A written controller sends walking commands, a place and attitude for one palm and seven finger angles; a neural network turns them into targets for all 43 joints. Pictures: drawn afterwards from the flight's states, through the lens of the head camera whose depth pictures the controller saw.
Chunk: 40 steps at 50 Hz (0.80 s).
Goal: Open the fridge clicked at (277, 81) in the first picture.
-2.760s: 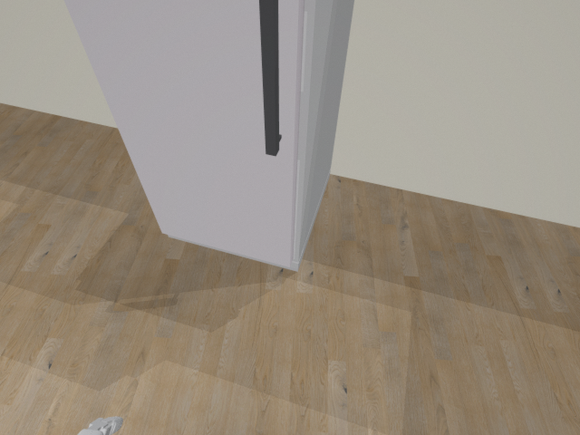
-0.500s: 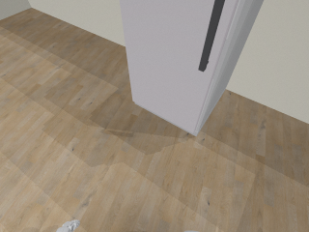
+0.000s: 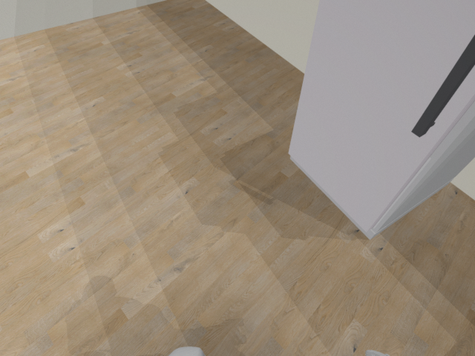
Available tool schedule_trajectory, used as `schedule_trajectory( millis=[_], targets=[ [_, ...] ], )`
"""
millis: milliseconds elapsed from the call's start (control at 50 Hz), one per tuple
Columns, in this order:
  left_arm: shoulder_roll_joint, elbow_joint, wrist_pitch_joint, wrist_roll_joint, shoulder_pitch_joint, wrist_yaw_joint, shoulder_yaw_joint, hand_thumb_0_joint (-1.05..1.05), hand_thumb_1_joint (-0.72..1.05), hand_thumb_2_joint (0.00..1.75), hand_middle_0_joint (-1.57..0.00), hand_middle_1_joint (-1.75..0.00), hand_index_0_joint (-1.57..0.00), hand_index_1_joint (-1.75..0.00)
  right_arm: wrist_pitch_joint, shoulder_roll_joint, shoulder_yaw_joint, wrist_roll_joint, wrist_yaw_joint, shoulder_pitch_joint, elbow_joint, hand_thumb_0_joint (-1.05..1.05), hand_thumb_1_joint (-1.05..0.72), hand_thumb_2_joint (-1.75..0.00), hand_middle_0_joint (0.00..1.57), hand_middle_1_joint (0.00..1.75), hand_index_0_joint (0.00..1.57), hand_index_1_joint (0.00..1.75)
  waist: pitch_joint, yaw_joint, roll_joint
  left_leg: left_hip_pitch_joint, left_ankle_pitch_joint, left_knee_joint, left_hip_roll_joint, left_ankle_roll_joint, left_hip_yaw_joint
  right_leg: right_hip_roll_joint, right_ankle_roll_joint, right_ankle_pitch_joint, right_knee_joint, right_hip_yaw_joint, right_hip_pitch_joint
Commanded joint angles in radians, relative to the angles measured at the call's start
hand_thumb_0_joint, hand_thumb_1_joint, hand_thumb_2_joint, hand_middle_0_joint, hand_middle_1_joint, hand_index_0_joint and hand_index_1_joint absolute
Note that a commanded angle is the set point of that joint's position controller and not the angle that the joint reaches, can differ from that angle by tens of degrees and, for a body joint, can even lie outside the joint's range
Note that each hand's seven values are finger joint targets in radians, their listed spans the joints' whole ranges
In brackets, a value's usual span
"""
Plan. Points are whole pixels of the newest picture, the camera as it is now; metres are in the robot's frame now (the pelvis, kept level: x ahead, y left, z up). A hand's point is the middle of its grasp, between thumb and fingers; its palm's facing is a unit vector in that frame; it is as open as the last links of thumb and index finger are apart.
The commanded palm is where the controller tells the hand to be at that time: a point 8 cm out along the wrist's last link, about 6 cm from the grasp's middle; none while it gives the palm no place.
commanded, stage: walk to a spot facing it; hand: right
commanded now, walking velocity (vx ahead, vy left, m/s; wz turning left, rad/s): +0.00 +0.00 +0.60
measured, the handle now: (471, 60) +0.71 -0.45 +0.13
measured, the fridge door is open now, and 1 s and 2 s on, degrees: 0 0 0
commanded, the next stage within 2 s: turn to face it in 1.78 s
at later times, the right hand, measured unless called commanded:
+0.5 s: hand out of the picture +0.13 -0.20 -0.18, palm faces -0.22 +0.96 -0.17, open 7.4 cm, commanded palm none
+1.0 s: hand (247, 237) +0.40 +0.02 -0.19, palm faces -0.57 +0.81 -0.14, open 7.3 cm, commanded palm none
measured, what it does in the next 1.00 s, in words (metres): walks ahead, turning left: left foot, then right foot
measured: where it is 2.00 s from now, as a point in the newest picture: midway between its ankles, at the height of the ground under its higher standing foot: (192, 282)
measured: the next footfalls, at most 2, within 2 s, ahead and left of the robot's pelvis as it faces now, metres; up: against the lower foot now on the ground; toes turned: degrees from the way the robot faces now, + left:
left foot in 0.04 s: +0.03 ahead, +0.14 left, +0.00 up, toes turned +6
right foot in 0.42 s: +0.09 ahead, -0.10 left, +0.00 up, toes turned +7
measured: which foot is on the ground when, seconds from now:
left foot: up 0.00-0.02, down 0.04-0.42, up 0.44-0.94, down 0.96-1.00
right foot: down 0.00-0.04, up 0.06-0.40, down 0.42-0.96, up 0.98-1.00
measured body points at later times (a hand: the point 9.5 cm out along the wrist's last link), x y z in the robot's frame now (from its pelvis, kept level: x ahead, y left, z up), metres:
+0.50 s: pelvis +0.04 -0.02 +0.00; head +0.05 -0.05 +0.45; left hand +0.04 +0.25 -0.12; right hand +0.14 -0.25 -0.17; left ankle -0.01 +0.12 -0.69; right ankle +0.05 -0.11 -0.74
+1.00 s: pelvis +0.19 +0.08 -0.03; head +0.24 +0.10 +0.42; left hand -0.04 +0.18 -0.16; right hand +0.43 -0.03 -0.17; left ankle +0.23 +0.18 -0.74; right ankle +0.09 -0.10 -0.67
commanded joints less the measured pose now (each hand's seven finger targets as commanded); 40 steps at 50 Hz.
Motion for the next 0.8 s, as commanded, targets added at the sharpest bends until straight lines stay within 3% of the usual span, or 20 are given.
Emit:
schedule_trajectory(
  millis=[0, 20, 40, 60, 100, 140, 220, 240, 280, 320, 360, 380, 400, 420, 440, 480, 500, 540, 620, 780],
  targets=[
    [0.196, -0.055, -0.008, -0.012, 0.04, 0.001, 0.06, 0.0, 0.9, 0.9, -0.2, -0.3, -0.2, -0.3, -0.065, -0.147, -0.021, -0.006, -0.014, 0.105, -0.06, 0.0, -0.9, -0.9, 0.2, 0.3, 0.2, 0.3, -0.205, -0.067, -0.015, 0.349, 0.325, -0.367, 0.067, 0.07, -0.063, -0.166, 0.009, 0.387, 0.199, 0.057, -0.086],
    [0.106, -0.101, -0.003, -0.01, 0.025, -0.006, 0.033, 0.0, 0.9, 0.9, -0.2, -0.3, -0.2, -0.3, -0.08, -0.266, -0.044, -0.01, -0.034, 0.164, -0.04, 0.0, -0.9, -0.9, 0.2, 0.3, 0.2, 0.3, -0.22, -0.086, 0.309, 0.512, 0.743, -0.386, 0.329, 0.168, -0.4, -0.013, 0.073, -0.207, 0.436, 0.029, -0.402],
    [0.124, -0.127, 0.01, -0.008, -0.027, 0.009, 0.034, 0.0, 0.9, 0.9, -0.2, -0.3, -0.2, -0.3, -0.071, -0.275, -0.046, 0.009, -0.046, 0.205, -0.034, 0.0, -0.9, -0.9, 0.2, 0.3, 0.2, 0.3, -0.234, -0.112, 0.234, 0.443, 0.933, -0.337, 0.386, 0.25, -0.404, 0.005, 0.072, -0.29, 0.561, 0.18, -0.425],
    [0.115, -0.131, 0.016, -0.01, -0.063, 0.017, 0.031, 0.0, 0.9, 0.9, -0.2, -0.3, -0.2, -0.3, -0.068, -0.26, -0.053, 0.006, -0.055, 0.176, -0.042, 0.0, -0.9, -0.9, 0.2, 0.3, 0.2, 0.3, -0.224, -0.1, 0.287, 0.398, 0.84, -0.352, 0.323, 0.262, -0.413, 0.002, 0.07, -0.257, 0.602, 0.229, -0.449],
    [0.134, -0.104, 0.023, -0.007, -0.072, 0.014, 0.037, 0.0, 0.9, 0.9, -0.2, -0.3, -0.2, -0.3, -0.063, -0.193, -0.032, 0.003, -0.058, 0.058, -0.071, 0.0, -0.9, -0.9, 0.2, 0.3, 0.2, 0.3, -0.132, -0.052, 0.187, 0.268, 0.656, -0.376, 0.246, 0.245, -0.324, -0.01, 0.081, -0.129, 0.611, 0.243, -0.415],
    [0.123, -0.079, 0.029, 0.001, -0.034, 0.004, 0.035, 0.0, 0.9, 0.9, -0.2, -0.3, -0.2, -0.3, -0.065, -0.173, -0.026, 0.0, -0.053, 0.026, -0.081, 0.0, -0.9, -0.9, 0.2, 0.3, 0.2, 0.3, -0.134, -0.029, 0.138, 0.196, 0.459, -0.411, 0.196, 0.221, -0.29, 0.005, 0.09, -0.078, 0.55, 0.208, -0.339],
    [0.127, -0.101, 0.018, 0.005, -0.077, -0.014, 0.038, 0.0, 0.9, 0.9, -0.2, -0.3, -0.2, -0.3, -0.074, -0.192, -0.028, -0.006, -0.039, 0.075, -0.055, 0.0, -0.9, -0.9, 0.2, 0.3, 0.2, 0.3, -0.08, -0.059, 0.146, 0.132, -0.011, -0.506, 0.177, 0.229, -0.382, 0.036, 0.084, -0.076, 0.42, 0.186, -0.322],
    [0.127, -0.109, 0.014, 0.004, -0.078, -0.017, 0.038, 0.0, 0.9, 0.9, -0.2, -0.3, -0.2, -0.3, -0.076, -0.2, -0.03, -0.008, -0.038, 0.069, -0.057, 0.0, -0.9, -0.9, 0.2, 0.3, 0.2, 0.3, -0.068, -0.053, 0.172, 0.112, -0.088, -0.522, 0.176, 0.233, -0.401, 0.04, 0.08, -0.082, 0.378, 0.186, -0.314],
    [0.126, -0.12, 0.003, 0.001, -0.087, -0.02, 0.039, 0.0, 0.9, 0.9, -0.2, -0.3, -0.2, -0.3, -0.079, -0.202, -0.032, -0.008, -0.035, 0.075, -0.058, 0.0, -0.9, -0.9, 0.2, 0.3, 0.2, 0.3, -0.058, -0.058, 0.168, 0.061, -0.132, -0.53, 0.171, 0.233, -0.434, 0.063, 0.07, -0.088, 0.287, 0.185, -0.249],
    [0.113, -0.122, -0.01, -0.005, -0.049, -0.019, 0.039, 0.0, 0.9, 0.9, -0.2, -0.3, -0.2, -0.3, -0.081, -0.202, -0.034, -0.011, -0.032, 0.063, -0.058, 0.0, -0.9, -0.9, 0.2, 0.3, 0.2, 0.3, -0.069, -0.04, 0.183, 0.033, -0.117, -0.506, 0.159, 0.227, -0.447, 0.088, 0.056, -0.106, 0.172, 0.18, -0.157],
    [0.108, -0.087, -0.027, -0.007, 0.067, -0.007, 0.034, 0.0, 0.9, 0.9, -0.2, -0.3, -0.2, -0.3, -0.076, -0.184, -0.035, -0.004, -0.028, 0.026, -0.063, 0.0, -0.9, -0.9, 0.2, 0.3, 0.2, 0.3, -0.092, 0.02, 0.164, -0.066, -0.108, -0.404, 0.089, 0.182, -0.404, 0.114, 0.047, 0.006, -0.05, 0.151, 0.066],
    [0.149, -0.055, -0.038, -0.007, 0.157, 0.008, 0.04, 0.0, 0.9, 0.9, -0.2, -0.3, -0.2, -0.3, -0.072, -0.128, -0.024, 0.0, -0.023, 0.017, -0.077, 0.0, -0.9, -0.9, 0.2, 0.3, 0.2, 0.3, -0.112, 0.058, 0.029, -0.199, -0.129, -0.26, 0.015, 0.135, -0.34, 0.053, 0.038, -0.048, -0.164, 0.2, 0.244],
    [0.26, -0.04, -0.042, 0.01, 0.228, 0.015, 0.06, 0.0, 0.9, 0.9, -0.2, -0.3, -0.2, -0.3, -0.066, -0.041, -0.008, 0.009, -0.012, 0.029, -0.099, 0.0, -0.9, -0.9, 0.2, 0.3, 0.2, 0.3, -0.103, 0.085, -0.317, -0.389, -0.195, 0.074, -0.13, 0.077, -0.175, -0.229, -0.027, -0.368, -0.343, 0.556, 0.313],
    [0.287, -0.054, -0.044, 0.004, 0.216, 0.016, 0.056, 0.0, 0.9, 0.9, -0.2, -0.3, -0.2, -0.3, -0.075, -0.063, -0.015, -0.002, -0.005, -0.018, -0.133, 0.0, -0.9, -0.9, 0.2, 0.3, 0.2, 0.3, -0.04, 0.075, -0.32, -0.432, -0.146, 0.235, -0.056, 0.055, -0.112, -0.396, -0.095, -0.52, -0.447, 0.734, 0.175],
    [0.241, -0.056, -0.05, 0.008, 0.163, 0.016, 0.045, 0.0, 0.9, 0.9, -0.2, -0.3, -0.2, -0.3, -0.073, -0.089, -0.028, -0.016, 0.001, -0.06, -0.119, 0.0, -0.9, -0.9, 0.2, 0.3, 0.2, 0.3, 0.038, 0.061, -0.22, -0.4, -0.067, 0.347, -0.025, 0.049, -0.134, -0.366, -0.092, -0.541, -0.497, 0.729, 0.033],
    [0.168, -0.073, -0.06, 0.003, 0.05, 0.02, 0.021, 0.0, 0.9, 0.9, -0.2, -0.3, -0.2, -0.3, -0.066, -0.074, -0.037, -0.02, 0.021, 0.027, -0.063, 0.0, -0.9, -0.9, 0.2, 0.3, 0.2, 0.3, 0.083, -0.022, -0.108, -0.373, 0.11, 0.441, 0.011, 0.036, -0.094, -0.248, -0.041, -0.309, -0.461, 0.472, -0.011],
    [0.148, -0.071, -0.068, 0.0, 0.042, 0.022, 0.015, 0.0, 0.9, 0.9, -0.2, -0.3, -0.2, -0.3, -0.06, -0.051, -0.034, -0.019, 0.023, 0.075, -0.035, 0.0, -0.9, -0.9, 0.2, 0.3, 0.2, 0.3, 0.056, -0.038, -0.111, -0.355, 0.179, 0.468, 0.008, 0.027, -0.085, -0.196, -0.013, -0.151, -0.431, 0.354, 0.018],
    [0.113, -0.046, -0.078, -0.007, 0.088, 0.027, 0.008, 0.0, 0.9, 0.9, -0.2, -0.3, -0.2, -0.3, -0.055, -0.026, -0.03, -0.016, 0.02, 0.113, -0.007, 0.0, -0.9, -0.9, 0.2, 0.3, 0.2, 0.3, 0.011, -0.038, -0.141, -0.342, 0.235, 0.495, 0.008, 0.02, -0.076, -0.155, 0.008, 0.076, -0.381, 0.228, 0.066],
    [0.087, 0.015, -0.087, -0.009, 0.199, 0.032, 0.008, 0.0, 0.9, 0.9, -0.2, -0.3, -0.2, -0.3, -0.056, 0.003, -0.019, -0.015, 0.018, 0.053, -0.01, 0.0, -0.9, -0.9, 0.2, 0.3, 0.2, 0.3, -0.003, -0.012, -0.103, -0.431, 0.234, 0.453, 0.023, 0.01, -0.029, -0.174, -0.02, 0.392, -0.319, 0.147, 0.213],
    [0.069, 0.101, -0.079, 0.007, 0.305, 0.031, 0.011, 0.0, 0.9, 0.9, -0.2, -0.3, -0.2, -0.3, -0.071, 0.047, 0.007, -0.013, 0.028, -0.173, -0.051, 0.0, -0.9, -0.9, 0.2, 0.3, 0.2, 0.3, 0.071, 0.045, -0.136, -0.42, 0.195, 0.087, 0.03, 0.043, 0.09, -0.207, -0.091, 0.566, -0.295, 0.025, 0.32]
  ],
)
